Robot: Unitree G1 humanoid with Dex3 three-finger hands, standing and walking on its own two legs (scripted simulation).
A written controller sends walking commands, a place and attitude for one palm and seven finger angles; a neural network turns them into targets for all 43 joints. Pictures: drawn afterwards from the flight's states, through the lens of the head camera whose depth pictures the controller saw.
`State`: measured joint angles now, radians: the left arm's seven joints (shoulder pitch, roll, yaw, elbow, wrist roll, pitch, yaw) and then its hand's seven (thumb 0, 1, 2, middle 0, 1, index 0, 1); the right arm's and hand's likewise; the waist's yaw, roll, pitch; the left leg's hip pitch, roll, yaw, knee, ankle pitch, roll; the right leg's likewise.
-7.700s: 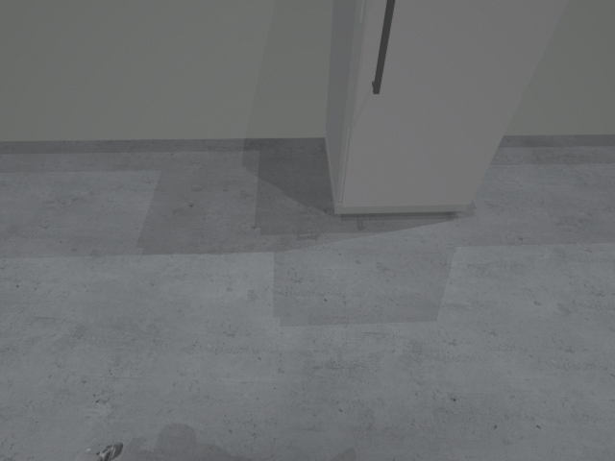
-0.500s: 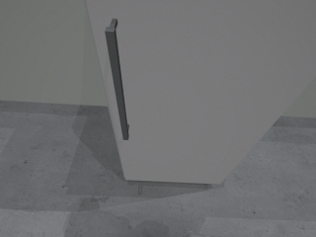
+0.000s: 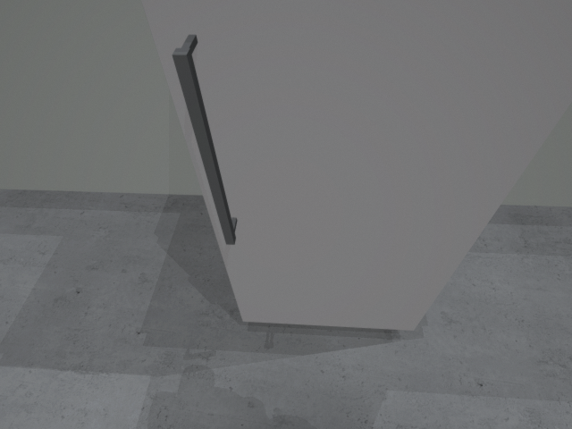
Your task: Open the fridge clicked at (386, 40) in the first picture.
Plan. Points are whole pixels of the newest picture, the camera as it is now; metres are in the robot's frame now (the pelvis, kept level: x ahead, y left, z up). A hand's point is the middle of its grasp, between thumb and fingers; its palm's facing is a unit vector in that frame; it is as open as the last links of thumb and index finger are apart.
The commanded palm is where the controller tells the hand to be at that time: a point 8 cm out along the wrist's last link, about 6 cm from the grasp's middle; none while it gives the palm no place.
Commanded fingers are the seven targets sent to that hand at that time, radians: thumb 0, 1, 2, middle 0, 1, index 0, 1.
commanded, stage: come to a stop and stand still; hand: left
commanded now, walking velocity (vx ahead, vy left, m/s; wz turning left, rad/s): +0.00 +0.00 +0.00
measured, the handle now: (215, 163) +0.50 +0.17 +0.08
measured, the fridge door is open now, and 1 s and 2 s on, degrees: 0 0 0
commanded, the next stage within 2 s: look again from close up in 0.72 s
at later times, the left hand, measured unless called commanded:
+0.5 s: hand out of the picture -0.02 +0.21 -0.18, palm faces +0.00 -0.99 -0.17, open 7.3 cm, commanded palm none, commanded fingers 0.00 0.90 0.90 -0.20 -0.30 -0.20 -0.30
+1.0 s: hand out of the picture -0.01 +0.22 -0.17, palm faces -0.02 -0.97 -0.25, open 7.3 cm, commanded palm none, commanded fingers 0.00 0.90 0.90 -0.20 -0.30 -0.20 -0.30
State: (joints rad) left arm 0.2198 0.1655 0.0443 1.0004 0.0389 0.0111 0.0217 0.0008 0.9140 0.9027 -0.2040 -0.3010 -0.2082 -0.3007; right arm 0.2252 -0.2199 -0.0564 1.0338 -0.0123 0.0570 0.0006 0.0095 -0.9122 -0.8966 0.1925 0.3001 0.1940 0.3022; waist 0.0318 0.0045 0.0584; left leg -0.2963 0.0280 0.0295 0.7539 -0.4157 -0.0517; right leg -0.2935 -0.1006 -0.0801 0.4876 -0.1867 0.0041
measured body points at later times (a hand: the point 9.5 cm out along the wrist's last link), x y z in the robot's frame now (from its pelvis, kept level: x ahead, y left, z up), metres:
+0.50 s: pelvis -0.02 +0.05 +0.00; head -0.01 +0.05 +0.45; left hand -0.02 +0.26 -0.16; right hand -0.01 -0.18 -0.16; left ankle -0.03 +0.15 -0.74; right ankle -0.01 -0.09 -0.74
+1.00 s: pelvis -0.02 +0.04 +0.00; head -0.01 +0.01 +0.45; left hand +0.00 +0.27 -0.15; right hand -0.02 -0.17 -0.18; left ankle -0.03 +0.15 -0.74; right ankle +0.00 -0.09 -0.74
